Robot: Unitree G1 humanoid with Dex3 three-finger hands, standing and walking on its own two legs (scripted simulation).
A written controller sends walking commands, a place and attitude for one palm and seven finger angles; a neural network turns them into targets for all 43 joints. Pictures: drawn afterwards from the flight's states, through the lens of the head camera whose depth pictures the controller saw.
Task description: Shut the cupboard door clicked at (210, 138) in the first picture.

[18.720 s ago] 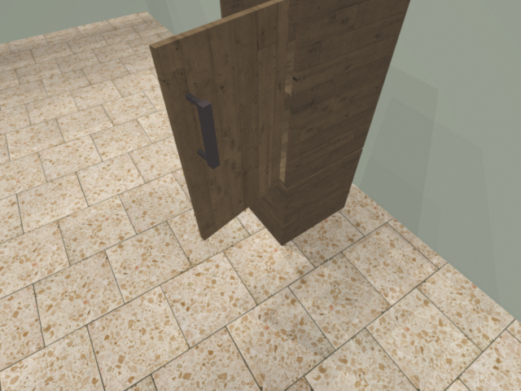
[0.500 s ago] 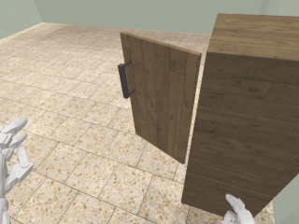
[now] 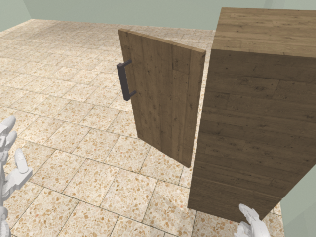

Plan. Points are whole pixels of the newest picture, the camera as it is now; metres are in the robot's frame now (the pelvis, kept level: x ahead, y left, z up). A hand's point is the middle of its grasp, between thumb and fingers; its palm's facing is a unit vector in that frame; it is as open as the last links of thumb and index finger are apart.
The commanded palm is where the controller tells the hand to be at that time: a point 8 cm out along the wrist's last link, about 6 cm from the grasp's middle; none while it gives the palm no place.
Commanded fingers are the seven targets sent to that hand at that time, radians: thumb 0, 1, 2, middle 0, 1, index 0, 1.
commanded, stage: step back with the hand held close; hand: left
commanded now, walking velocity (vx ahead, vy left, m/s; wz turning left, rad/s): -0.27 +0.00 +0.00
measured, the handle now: (127, 80) +0.66 +0.20 +0.06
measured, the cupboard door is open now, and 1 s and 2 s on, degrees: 69 69 69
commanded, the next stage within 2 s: stop stepping back and stand still in 1.26 s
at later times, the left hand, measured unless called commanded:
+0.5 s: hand (0, 196) +0.14 +0.30 +0.16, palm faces +0.48 -0.74 -0.47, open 7.4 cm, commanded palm +0.08 +0.32 +0.17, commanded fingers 0.00 0.90 0.90 -0.20 -0.30 -0.20 -0.30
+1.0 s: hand out of the picture +0.06 +0.28 +0.16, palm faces +0.51 -0.67 -0.54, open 7.4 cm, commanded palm -0.02 +0.30 +0.17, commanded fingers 0.00 0.90 0.90 -0.20 -0.30 -0.20 -0.30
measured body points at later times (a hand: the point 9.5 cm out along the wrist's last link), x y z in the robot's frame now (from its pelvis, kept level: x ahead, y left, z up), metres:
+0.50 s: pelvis -0.06 +0.02 -0.02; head -0.07 +0.02 +0.43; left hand +0.11 +0.33 +0.18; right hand +0.12 -0.22 -0.09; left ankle -0.03 +0.10 -0.74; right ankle +0.02 -0.12 -0.74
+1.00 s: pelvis -0.13 -0.01 -0.04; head -0.12 +0.00 +0.41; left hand +0.03 +0.31 +0.19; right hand +0.02 -0.26 -0.11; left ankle -0.03 +0.11 -0.74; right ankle -0.01 -0.12 -0.74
